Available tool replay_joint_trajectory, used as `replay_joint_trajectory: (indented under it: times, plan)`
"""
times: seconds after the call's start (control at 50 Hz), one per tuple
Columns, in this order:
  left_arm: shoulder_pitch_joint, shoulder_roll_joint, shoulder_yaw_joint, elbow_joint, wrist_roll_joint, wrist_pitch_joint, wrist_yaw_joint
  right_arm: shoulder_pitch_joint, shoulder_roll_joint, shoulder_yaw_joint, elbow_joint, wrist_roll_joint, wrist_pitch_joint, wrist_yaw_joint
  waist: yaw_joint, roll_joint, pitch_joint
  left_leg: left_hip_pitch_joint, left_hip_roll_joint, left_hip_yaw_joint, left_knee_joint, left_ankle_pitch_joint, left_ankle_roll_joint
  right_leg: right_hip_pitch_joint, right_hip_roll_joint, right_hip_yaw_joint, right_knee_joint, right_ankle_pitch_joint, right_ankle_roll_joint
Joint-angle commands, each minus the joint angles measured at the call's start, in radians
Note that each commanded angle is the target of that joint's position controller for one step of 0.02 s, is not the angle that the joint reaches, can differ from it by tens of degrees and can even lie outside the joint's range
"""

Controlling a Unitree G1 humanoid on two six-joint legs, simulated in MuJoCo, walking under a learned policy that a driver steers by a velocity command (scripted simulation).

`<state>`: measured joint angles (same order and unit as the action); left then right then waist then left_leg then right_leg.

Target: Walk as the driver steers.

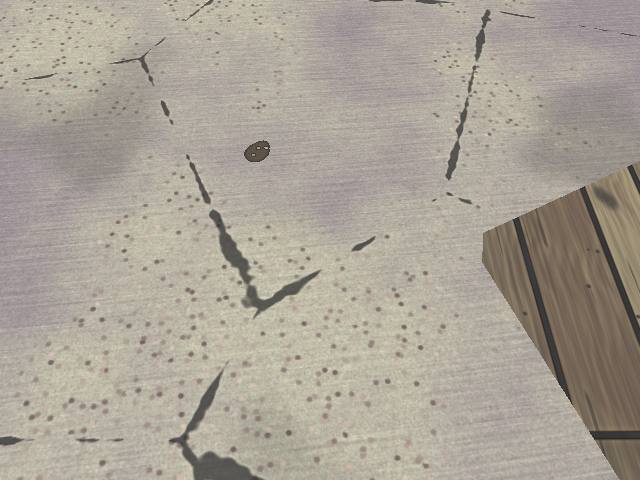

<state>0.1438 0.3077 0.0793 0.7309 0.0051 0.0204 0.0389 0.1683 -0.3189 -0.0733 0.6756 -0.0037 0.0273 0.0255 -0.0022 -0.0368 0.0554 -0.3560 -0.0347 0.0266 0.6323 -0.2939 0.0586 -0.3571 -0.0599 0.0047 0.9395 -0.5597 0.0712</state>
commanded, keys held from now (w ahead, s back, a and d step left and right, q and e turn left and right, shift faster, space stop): q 0.50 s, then w+q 0.16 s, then w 0.34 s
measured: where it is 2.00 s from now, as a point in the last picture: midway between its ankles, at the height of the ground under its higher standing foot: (142, 426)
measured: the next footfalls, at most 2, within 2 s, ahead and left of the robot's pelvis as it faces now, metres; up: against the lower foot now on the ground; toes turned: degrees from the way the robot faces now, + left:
right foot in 0.40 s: +0.09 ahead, -0.13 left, +0.00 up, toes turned +21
left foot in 0.84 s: +0.02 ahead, +0.15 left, +0.00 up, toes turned +30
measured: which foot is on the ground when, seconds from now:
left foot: down 0.00-0.42, up 0.44-0.82, down 0.84-1.00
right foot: up 0.00-0.38, down 0.40-0.84, up 0.86-1.00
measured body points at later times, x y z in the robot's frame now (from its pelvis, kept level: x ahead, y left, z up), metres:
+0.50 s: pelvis +0.01 -0.03 +0.01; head +0.04 -0.04 +0.46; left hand +0.06 +0.29 -0.07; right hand +0.25 -0.26 -0.08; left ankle -0.02 +0.09 -0.68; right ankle +0.05 -0.14 -0.72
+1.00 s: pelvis +0.07 +0.08 +0.02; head +0.07 +0.10 +0.47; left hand +0.04 +0.38 -0.10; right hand +0.28 -0.12 -0.08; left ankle -0.01 +0.13 -0.72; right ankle +0.15 -0.06 -0.65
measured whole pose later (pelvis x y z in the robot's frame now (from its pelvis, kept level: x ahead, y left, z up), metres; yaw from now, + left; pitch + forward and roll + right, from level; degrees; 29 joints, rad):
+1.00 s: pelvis +0.07 +0.08 +0.02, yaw +30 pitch +1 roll -1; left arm 0.26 0.32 0.06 0.76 -0.02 -0.08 -0.03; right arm 0.35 -0.26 -0.03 0.68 0.00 -0.05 0.02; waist -0.01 -0.04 -0.01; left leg -0.14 -0.03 0.01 0.39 -0.27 0.05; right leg -0.54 -0.08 -0.02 1.06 -0.27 -0.01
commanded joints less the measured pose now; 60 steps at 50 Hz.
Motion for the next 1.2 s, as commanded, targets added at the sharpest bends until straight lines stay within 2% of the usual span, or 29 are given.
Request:
replay_joint_trajectory:
  times: [0.02,0.06,0.18,0.24,0.32,0.38,0.4,0.42,0.44,0.46,0.48,0.52,0.56,0.6,0.66,0.7,0.76,0.8,0.82,0.84,0.86,0.88,0.9,0.92,0.96,0.98,1.06,1.12,1.2]
  plan:
    - [-0.053,0.108,0.025,-0.091,-0.008,-0.021,0.006,0.068,-0.188,-0.047,-0.062,-0.004,-0.042,-0.01,-0.04,0.129,-0.166,0.338,0.334,-0.449,-0.252,0.64,0.25,-0.305,0.034,0.091,0.305,-0.048,-0.009]
    - [-0.044,0.123,0.034,-0.076,0.001,-0.016,0.019,-0.003,-0.16,-0.035,-0.074,0.021,-0.031,-0.03,-0.009,0.114,-0.136,0.266,0.263,-0.375,-0.265,0.542,0.183,-0.26,0.019,0.097,0.21,0.073,-0.004]
    - [-0.043,0.069,0.017,-0.07,-0.005,-0.021,0.006,-0.003,-0.17,-0.042,-0.091,0.017,-0.008,-0.056,-0.011,0.149,-0.151,0.237,0.212,-0.388,-0.288,0.365,0.174,-0.165,0.072,0.091,-0.053,0.194,0.025]
    - [-0.054,0.075,0.018,-0.073,-0.008,-0.027,-0.003,-0.017,-0.176,-0.047,-0.1,0.014,0.002,-0.056,-0.018,0.178,-0.126,0.168,0.194,-0.434,-0.301,0.222,0.168,-0.098,0.088,0.095,-0.154,0.208,0.022]
    - [-0.045,0.089,0.024,-0.077,-0.015,-0.046,-0.02,-0.031,-0.176,-0.05,-0.11,0.017,0.012,-0.047,-0.022,0.198,-0.122,0.158,0.184,-0.521,-0.28,0.213,0.159,-0.028,0.106,0.098,-0.28,0.199,0.002]
    - [0.021,0.089,0.032,-0.058,-0.016,-0.062,-0.031,-0.066,-0.166,-0.047,-0.12,0.034,0.021,-0.049,0.022,0.192,-0.134,0.142,0.142,-0.542,-0.219,0.242,0.112,0.109,0.107,0.077,-0.528,0.341,-0.031]
    - [0.044,0.119,0.042,-0.052,-0.009,-0.063,-0.029,-0.049,-0.143,-0.04,-0.12,0.035,0.021,-0.052,0.023,0.156,-0.147,0.082,0.1,-0.512,-0.167,0.155,0.067,0.209,0.037,0.116,-0.594,0.423,-0.058]
    - [0.05,0.182,0.052,-0.064,0.007,-0.056,-0.021,0.007,-0.089,-0.026,-0.117,0.022,0.02,-0.049,-0.012,-0.039,-0.173,-0.027,0.001,-0.378,0.031,-0.126,0.007,0.306,-0.167,0.3,-0.632,0.503,-0.139]
    - [0.025,0.227,0.058,-0.064,0.044,-0.051,-0.025,-0.002,-0.126,-0.04,-0.145,0.029,0.011,-0.051,-0.027,-0.244,-0.103,-0.204,-0.117,-0.197,0.243,-0.35,-0.047,0.236,-0.313,0.516,-0.673,0.604,-0.306]
    - [-0.013,0.173,0.045,-0.09,0.039,-0.055,-0.023,0.03,-0.201,-0.063,-0.124,0.015,0.005,-0.051,-0.029,-0.16,-0.098,-0.21,-0.037,-0.205,0.437,-0.321,-0.084,0.197,-0.346,0.497,-0.668,0.593,-0.355]
    - [-0.062,0.12,0.028,-0.1,0.025,-0.054,-0.016,0.047,-0.218,-0.075,-0.098,0.021,0.011,-0.048,-0.044,-0.109,-0.082,-0.206,-0.023,-0.197,0.505,-0.251,-0.102,0.175,-0.281,0.386,-0.654,0.559,-0.315]
    - [-0.075,0.096,0.019,-0.103,-0.003,-0.047,-0.005,0.068,-0.164,-0.065,-0.073,0.02,0.03,-0.049,-0.03,-0.087,-0.067,-0.262,-0.006,-0.162,0.58,-0.127,-0.137,0.212,-0.193,0.257,-0.657,0.421,-0.257]
    - [-0.007,0.111,0.019,-0.089,-0.005,-0.041,0.006,0.014,-0.121,-0.047,-0.102,0.029,0.027,-0.036,0.017,-0.12,-0.055,-0.316,0.023,-0.095,0.522,-0.059,-0.147,0.254,-0.167,0.211,-0.709,0.243,-0.251]
    - [0.06,0.131,0.025,-0.079,0.0,-0.041,0.011,-0.054,-0.107,-0.037,-0.134,0.032,0.015,-0.028,0.069,-0.129,-0.058,-0.357,0.048,-0.072,0.435,-0.055,-0.152,0.329,-0.191,0.221,-0.737,0.147,-0.26]
    - [0.088,0.165,0.037,-0.074,-0.006,-0.051,0.004,-0.08,-0.083,-0.024,-0.155,0.023,-0.001,-0.016,0.086,-0.119,-0.06,-0.317,0.081,-0.048,0.298,-0.065,-0.137,0.349,-0.226,0.192,-0.756,0.122,-0.26]
    - [0.086,0.179,0.041,-0.068,-0.015,-0.058,-0.01,-0.072,-0.055,-0.01,-0.155,0.019,-0.012,-0.009,0.077,-0.116,-0.046,-0.206,0.083,-0.02,0.185,-0.081,-0.108,0.271,-0.222,0.148,-0.77,0.132,-0.257]
    - [0.088,0.186,0.042,-0.049,-0.031,-0.071,-0.039,-0.019,-0.059,-0.007,-0.13,0.023,-0.027,-0.001,0.048,-0.119,-0.022,-0.021,0.06,0.022,0.022,-0.07,-0.059,0.167,-0.214,0.097,-0.762,0.166,-0.26]
    - [0.069,0.173,0.034,-0.035,-0.045,-0.073,-0.055,0.081,-0.056,-0.009,-0.084,0.025,-0.035,0.0,-0.02,-0.08,-0.03,0.175,0.028,0.057,-0.147,0.049,-0.023,0.08,-0.2,0.054,-0.684,0.168,-0.239]
    - [0.082,0.131,0.018,-0.025,-0.038,-0.075,-0.06,0.17,-0.079,-0.021,-0.049,0.028,-0.035,-0.007,-0.059,-0.04,-0.061,0.33,0.005,0.056,-0.177,0.042,-0.008,0.003,-0.17,0.017,-0.592,0.19,-0.212]
    - [0.065,0.061,-0.009,-0.029,-0.016,-0.082,-0.066,0.283,-0.121,-0.038,-0.026,0.029,-0.037,-0.016,-0.116,0.068,-0.118,0.499,0.103,-0.092,-0.222,0.026,0.019,-0.101,-0.099,-0.075,-0.348,0.213,-0.147]
    - [0.029,0.002,-0.03,-0.107,0.009,-0.1,-0.069,0.329,-0.267,-0.06,-0.048,0.014,-0.042,-0.025,-0.104,0.363,-0.156,0.63,0.368,-0.569,-0.342,-0.121,0.164,-0.411,0.032,-0.13,0.026,0.002,-0.061]
    - [-0.012,0.104,-0.003,-0.112,-0.028,-0.116,-0.062,0.323,-0.235,-0.055,-0.051,0.013,-0.064,-0.015,-0.135,0.246,-0.128,0.543,0.435,-0.724,-0.422,-0.266,0.273,-0.515,0.024,0.009,0.207,-0.031,-0.067]
    - [-0.01,0.141,0.01,-0.111,-0.052,-0.122,-0.066,0.274,-0.173,-0.033,-0.053,0.012,-0.082,-0.011,-0.101,0.219,-0.041,0.496,0.403,-0.633,-0.435,-0.316,0.252,-0.565,-0.025,0.038,0.242,0.064,-0.09]
    - [0.003,0.138,0.009,-0.092,-0.048,-0.125,-0.067,0.234,-0.128,-0.018,-0.054,0.01,-0.092,-0.008,-0.078,0.196,0.001,0.448,0.352,-0.533,-0.441,-0.268,0.218,-0.554,-0.052,0.036,0.223,0.165,-0.103]
    - [0.015,0.126,0.012,-0.07,-0.015,-0.124,-0.069,0.168,-0.092,-0.002,-0.061,0.005,-0.094,-0.01,-0.038,0.148,0.028,0.374,0.28,-0.384,-0.468,-0.036,0.163,-0.488,-0.077,0.039,0.142,0.303,-0.098]
    - [0.025,0.107,0.007,-0.065,-0.014,-0.122,-0.074,0.163,-0.102,-0.004,-0.062,0.001,-0.097,-0.014,-0.026,0.163,0.018,0.348,0.271,-0.343,-0.479,0.077,0.162,-0.457,-0.072,0.029,0.121,0.362,-0.087]
    - [-0.031,0.059,-0.012,-0.069,-0.01,-0.113,-0.076,0.186,-0.105,-0.005,-0.026,0.006,-0.102,-0.027,-0.03,0.104,0.009,0.334,0.224,-0.185,-0.492,0.346,0.147,-0.419,-0.045,0.003,-0.076,0.528,-0.041]
    - [-0.145,0.027,-0.03,-0.099,-0.018,-0.119,-0.086,0.234,-0.12,-0.008,0.012,0.011,-0.102,-0.036,-0.068,0.115,0.038,0.288,0.203,-0.125,-0.52,0.333,0.127,-0.328,-0.008,-0.029,-0.275,0.661,-0.043]
    - [-0.237,0.034,-0.034,-0.133,-0.026,-0.129,-0.109,0.289,-0.132,-0.013,0.064,0.021,-0.097,-0.038,-0.079,0.109,0.076,0.362,0.252,-0.128,-0.507,0.347,0.125,-0.303,0.017,-0.019,-0.414,0.683,-0.084]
